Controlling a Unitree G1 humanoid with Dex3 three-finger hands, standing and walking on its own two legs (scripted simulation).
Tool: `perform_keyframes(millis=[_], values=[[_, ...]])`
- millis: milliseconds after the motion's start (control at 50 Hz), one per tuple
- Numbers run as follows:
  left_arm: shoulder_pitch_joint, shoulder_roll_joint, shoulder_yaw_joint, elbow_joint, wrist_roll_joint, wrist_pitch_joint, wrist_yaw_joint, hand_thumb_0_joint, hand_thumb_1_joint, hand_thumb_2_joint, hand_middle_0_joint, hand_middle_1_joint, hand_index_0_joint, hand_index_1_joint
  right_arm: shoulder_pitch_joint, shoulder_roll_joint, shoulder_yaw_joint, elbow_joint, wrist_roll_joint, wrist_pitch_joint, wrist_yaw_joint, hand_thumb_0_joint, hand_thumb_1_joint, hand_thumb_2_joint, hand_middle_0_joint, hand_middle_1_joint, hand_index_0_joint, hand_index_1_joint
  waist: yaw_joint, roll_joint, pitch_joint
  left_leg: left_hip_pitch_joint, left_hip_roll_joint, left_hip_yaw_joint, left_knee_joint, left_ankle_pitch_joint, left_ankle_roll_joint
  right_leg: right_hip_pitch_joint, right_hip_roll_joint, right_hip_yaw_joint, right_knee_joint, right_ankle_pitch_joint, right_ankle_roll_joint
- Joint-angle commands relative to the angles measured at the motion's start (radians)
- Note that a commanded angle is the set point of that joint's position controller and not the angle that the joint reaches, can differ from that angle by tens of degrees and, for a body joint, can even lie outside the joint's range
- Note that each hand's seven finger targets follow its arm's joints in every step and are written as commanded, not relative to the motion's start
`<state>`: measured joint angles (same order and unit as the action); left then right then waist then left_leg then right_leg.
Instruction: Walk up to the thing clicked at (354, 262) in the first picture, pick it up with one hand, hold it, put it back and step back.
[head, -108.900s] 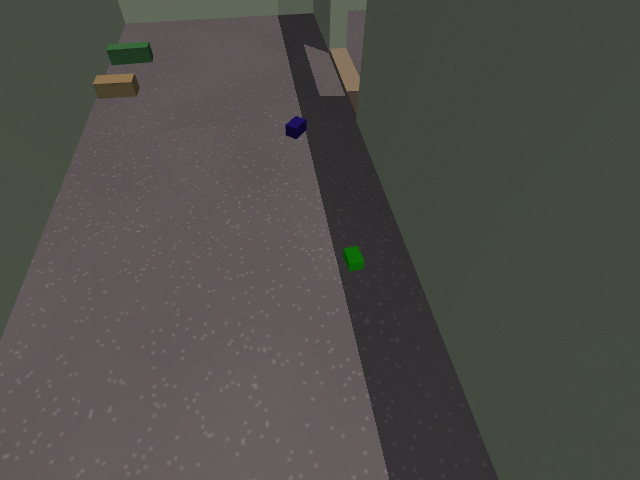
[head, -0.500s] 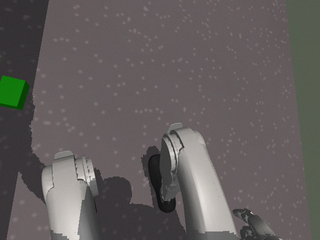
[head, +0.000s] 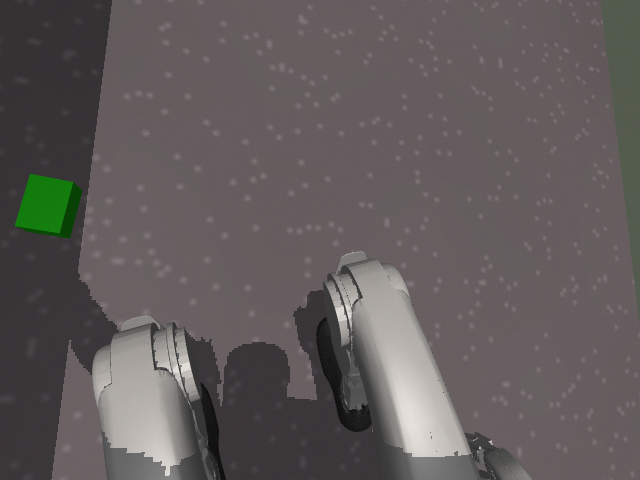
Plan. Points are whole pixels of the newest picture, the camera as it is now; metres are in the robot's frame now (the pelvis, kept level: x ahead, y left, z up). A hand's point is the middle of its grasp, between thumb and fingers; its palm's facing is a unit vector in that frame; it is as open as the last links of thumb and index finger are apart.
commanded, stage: home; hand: left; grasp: from above
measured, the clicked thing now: (50, 207) +0.50 +0.28 -0.33
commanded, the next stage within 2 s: none
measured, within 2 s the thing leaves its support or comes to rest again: neither
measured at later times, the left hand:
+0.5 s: hand out of the picture +0.30 +0.26 +0.07, palm faces -0.15 -0.78 -0.61, open 7.8 cm
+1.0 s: hand out of the picture +0.24 +0.18 +0.27, palm faces +0.20 -0.96 -0.21, open 7.4 cm
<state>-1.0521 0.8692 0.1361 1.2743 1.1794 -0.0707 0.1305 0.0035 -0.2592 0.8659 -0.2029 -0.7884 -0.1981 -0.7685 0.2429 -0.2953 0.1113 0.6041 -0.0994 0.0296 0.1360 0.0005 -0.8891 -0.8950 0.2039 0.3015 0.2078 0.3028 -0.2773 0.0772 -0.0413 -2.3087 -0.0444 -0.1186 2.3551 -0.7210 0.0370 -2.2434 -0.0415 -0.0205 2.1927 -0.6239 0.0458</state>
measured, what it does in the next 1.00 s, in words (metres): rises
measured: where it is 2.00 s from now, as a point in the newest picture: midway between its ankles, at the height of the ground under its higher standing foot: (280, 428)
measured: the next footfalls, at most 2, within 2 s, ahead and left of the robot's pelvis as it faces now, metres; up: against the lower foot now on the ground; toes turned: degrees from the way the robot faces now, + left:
none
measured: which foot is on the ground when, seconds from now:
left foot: down 0.00-1.00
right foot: down 0.00-1.00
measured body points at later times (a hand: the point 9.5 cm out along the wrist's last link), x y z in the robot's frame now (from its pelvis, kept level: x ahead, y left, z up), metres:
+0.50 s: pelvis +0.00 -0.01 +0.17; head +0.14 +0.04 +0.60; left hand +0.31 +0.30 +0.11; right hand +0.23 -0.24 +0.08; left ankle +0.06 +0.11 -0.32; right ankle +0.12 -0.16 -0.32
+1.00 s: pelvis +0.06 -0.03 +0.34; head +0.10 -0.01 +0.79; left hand +0.22 +0.23 +0.29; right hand +0.23 -0.26 +0.26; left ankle +0.06 +0.11 -0.32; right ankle +0.12 -0.16 -0.32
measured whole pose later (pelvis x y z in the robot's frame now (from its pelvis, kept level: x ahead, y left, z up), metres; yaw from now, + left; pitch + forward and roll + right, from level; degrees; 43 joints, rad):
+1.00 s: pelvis +0.06 -0.03 +0.34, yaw +8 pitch +14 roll -3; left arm 0.35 0.22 0.06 0.02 -0.07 0.43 0.07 0.01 0.90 0.89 -0.21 -0.30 -0.20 -0.30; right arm 0.30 -0.23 0.04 0.55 0.04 -0.15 -0.16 0.01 -0.90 -0.90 0.20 0.30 0.21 0.30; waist -0.08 0.05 -0.18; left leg -0.85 0.04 -0.08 1.13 -0.53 -0.03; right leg -0.85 -0.02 -0.05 1.06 -0.46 0.02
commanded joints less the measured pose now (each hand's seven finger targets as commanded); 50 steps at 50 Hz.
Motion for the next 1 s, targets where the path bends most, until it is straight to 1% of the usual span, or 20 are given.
perform_keyframes(millis=[0,60,100,140,200,220,240,280,320,340,360,380,420,500,520,580,660,800,880,980], values=[[-0.036,0.188,0.036,-0.455,-0.192,0.006,-0.140,0.000,0.193,0.738,-0.185,-0.366,-0.177,-0.374,0.236,-0.308,-0.150,-0.040,0.026,0.042,-0.026,0.000,-0.895,-0.898,0.200,0.300,0.200,0.300,0.082,0.307,-0.883,0.743,-0.004,0.039,-0.368,0.491,-0.047,0.488,0.023,-0.095,-0.214,0.330,-0.114],[0.101,0.195,0.099,-0.727,-0.366,0.010,-0.211,0.000,0.433,0.832,-0.197,-0.356,-0.192,-0.361,0.198,-0.300,-0.175,-0.073,0.046,0.056,-0.045,0.000,-0.896,-0.899,0.200,0.300,0.200,0.300,0.123,0.271,-0.976,0.827,0.003,0.031,-0.425,0.493,-0.041,0.560,0.024,-0.082,-0.261,0.341,-0.103],[0.181,0.098,0.082,-0.813,-0.460,0.014,-0.227,0.000,0.588,0.788,-0.184,-0.305,-0.182,-0.307,0.162,-0.273,-0.179,-0.076,0.057,0.055,-0.058,0.000,-0.898,-0.899,0.200,0.300,0.200,0.300,0.116,0.215,-0.893,0.840,0.006,-0.016,-0.482,0.444,-0.041,0.526,0.024,-0.080,-0.299,0.300,-0.098],[0.198,0.078,0.096,-0.921,-0.528,0.009,-0.210,0.000,0.671,0.768,-0.176,-0.262,-0.176,-0.262,0.127,-0.247,-0.194,-0.080,0.070,0.045,-0.074,0.000,-0.900,-0.900,0.200,0.300,0.200,0.300,0.132,0.205,-0.863,0.859,0.011,-0.026,-0.537,0.348,-0.033,0.518,0.027,-0.072,-0.347,0.233,-0.097],[0.309,-0.036,0.036,-0.962,-0.597,0.015,-0.179,0.000,0.710,0.790,-0.180,-0.268,-0.180,-0.268,0.077,-0.223,-0.207,-0.084,0.082,0.030,-0.085,0.000,-0.900,-0.900,0.200,0.300,0.200,0.300,0.136,0.212,-0.783,0.898,0.029,-0.048,-0.654,0.176,-0.031,0.513,0.025,-0.065,-0.396,0.138,-0.083],[0.358,-0.051,0.049,-0.945,-0.619,0.026,-0.163,0.000,0.733,0.803,-0.183,-0.272,-0.183,-0.272,0.065,-0.222,-0.209,-0.080,0.087,0.024,-0.089,0.000,-0.900,-0.900,0.200,0.300,0.200,0.300,0.154,0.192,-0.743,0.906,0.030,-0.066,-0.693,0.116,-0.029,0.525,0.023,-0.065,-0.416,0.115,-0.078],[0.391,-0.077,0.026,-0.950,-0.633,0.038,-0.150,0.000,0.782,0.831,-0.188,-0.280,-0.188,-0.280,0.047,-0.210,-0.207,-0.080,0.092,0.017,-0.092,0.000,-0.900,-0.900,0.200,0.300,0.200,0.300,0.161,0.198,-0.721,0.915,0.038,-0.067,-0.735,0.067,-0.026,0.549,0.024,-0.063,-0.433,0.100,-0.072],[0.387,-0.111,0.006,-1.007,-0.669,0.067,-0.126,0.000,0.851,0.872,-0.195,-0.291,-0.195,-0.291,0.021,-0.201,-0.208,-0.087,0.096,0.002,-0.098,0.000,-0.899,-0.900,0.200,0.300,0.200,0.300,0.158,0.202,-0.720,0.964,0.042,-0.059,-0.780,0.045,-0.025,0.604,0.024,-0.059,-0.489,0.096,-0.068],[0.442,-0.182,-0.038,-0.984,-0.710,0.107,-0.113,0.000,0.894,0.897,-0.199,-0.298,-0.199,-0.298,-0.006,-0.189,-0.202,-0.086,0.104,-0.017,-0.107,0.000,-0.899,-0.900,0.200,0.300,0.200,0.300,0.144,0.161,-0.642,0.978,0.044,-0.056,-0.825,0.017,-0.023,0.631,0.026,-0.061,-0.547,0.078,-0.064],[0.471,-0.199,-0.053,-1.008,-0.726,0.123,-0.106,0.000,0.892,0.895,-0.199,-0.298,-0.199,-0.298,-0.014,-0.181,-0.201,-0.092,0.107,-0.028,-0.113,0.000,-0.899,-0.900,0.200,0.300,0.200,0.300,0.144,0.164,-0.641,1.001,0.044,-0.034,-0.842,0.033,-0.024,0.673,0.028,-0.060,-0.579,0.080,-0.066],[0.485,-0.181,-0.020,-1.013,-0.753,0.142,-0.097,0.000,0.898,0.900,-0.200,-0.299,-0.200,-0.299,-0.023,-0.183,-0.200,-0.089,0.112,-0.040,-0.121,0.000,-0.899,-0.900,0.200,0.300,0.200,0.300,0.161,0.142,-0.653,1.022,0.041,-0.035,-0.855,0.030,-0.022,0.702,0.026,-0.056,-0.603,0.082,-0.064],[0.539,-0.212,-0.044,-1.013,-0.770,0.160,-0.095,0.000,0.900,0.900,-0.200,-0.299,-0.200,-0.299,-0.034,-0.174,-0.196,-0.101,0.116,-0.050,-0.128,0.000,-0.899,-0.900,0.200,0.300,0.200,0.300,0.158,0.135,-0.641,1.041,0.042,-0.025,-0.875,0.050,-0.024,0.735,0.028,-0.057,-0.629,0.088,-0.065],[0.590,-0.231,-0.038,-1.057,-0.825,0.196,-0.085,0.000,0.900,0.901,-0.200,-0.300,-0.200,-0.300,-0.062,-0.166,-0.186,-0.117,0.123,-0.069,-0.141,0.000,-0.899,-0.900,0.200,0.300,0.200,0.300,0.172,0.117,-0.646,1.086,0.039,-0.033,-0.921,0.059,-0.023,0.805,0.026,-0.051,-0.676,0.099,-0.063],[0.715,-0.288,-0.029,-1.086,-0.932,0.256,-0.060,0.000,0.900,0.900,-0.200,-0.299,-0.200,-0.299,-0.112,-0.126,-0.160,-0.146,0.137,-0.098,-0.169,0.000,-0.900,-0.900,0.200,0.300,0.200,0.300,0.178,0.061,-0.538,1.117,0.036,-0.012,-1.003,0.032,-0.016,0.937,0.031,-0.026,-0.803,0.059,-0.063],[0.755,-0.321,-0.048,-1.085,-0.953,0.269,-0.059,0.000,0.900,0.900,-0.200,-0.299,-0.200,-0.299,-0.119,-0.116,-0.153,-0.151,0.139,-0.106,-0.176,0.000,-0.900,-0.900,0.200,0.300,0.200,0.300,0.170,0.055,-0.503,1.126,0.036,-0.010,-1.030,0.031,-0.017,0.957,0.031,-0.021,-0.831,0.054,-0.062],[0.875,-0.321,-0.016,-1.161,-1.030,0.310,-0.046,0.000,0.900,0.900,-0.200,-0.299,-0.200,-0.299,-0.119,-0.093,-0.145,-0.172,0.145,-0.125,-0.193,0.000,-0.899,-0.900,0.200,0.300,0.200,0.300,0.192,0.045,-0.531,1.199,0.033,0.028,-1.072,0.106,-0.018,1.114,0.032,-0.001,-0.922,0.089,-0.064],[0.985,-0.391,-0.026,-1.230,-1.105,0.365,-0.033,0.000,0.900,0.900,-0.200,-0.300,-0.200,-0.299,-0.095,-0.064,-0.128,-0.175,0.148,-0.148,-0.219,0.000,-0.900,-0.900,0.200,0.300,0.200,0.300,0.179,0.023,-0.483,1.286,0.037,0.037,-1.148,0.200,-0.018,1.259,0.037,0.006,-1.026,0.169,-0.060],[1.173,-0.480,-0.004,-1.342,-1.216,0.414,-0.033,0.000,0.900,0.900,-0.200,-0.300,-0.200,-0.300,-0.049,-0.043,-0.114,-0.181,0.147,-0.200,-0.280,0.000,-0.901,-0.900,0.200,0.300,0.200,0.300,0.194,-0.002,-0.398,1.440,0.038,0.043,-1.291,0.284,-0.020,1.456,0.043,0.002,-1.198,0.241,-0.054],[1.322,-0.504,0.005,-1.400,-1.245,0.444,-0.041,0.000,0.900,0.900,-0.200,-0.300,-0.200,-0.300,-0.018,-0.043,-0.116,-0.199,0.142,-0.224,-0.304,0.000,-0.900,-0.900,0.200,0.300,0.200,0.300,0.212,-0.015,-0.354,1.538,0.036,0.056,-1.367,0.363,-0.023,1.555,0.050,-0.009,-1.283,0.305,-0.051],[1.448,-0.542,-0.029,-1.495,-1.253,0.469,-0.059,0.000,0.900,0.900,-0.200,-0.300,-0.200,-0.300,-0.003,-0.034,-0.117,-0.215,0.132,-0.252,-0.322,0.000,-0.900,-0.900,0.200,0.300,0.200,0.300,0.225,-0.009,-0.271,1.620,0.037,0.064,-1.453,0.420,-0.029,1.620,0.057,-0.029,-1.358,0.348,-0.048]])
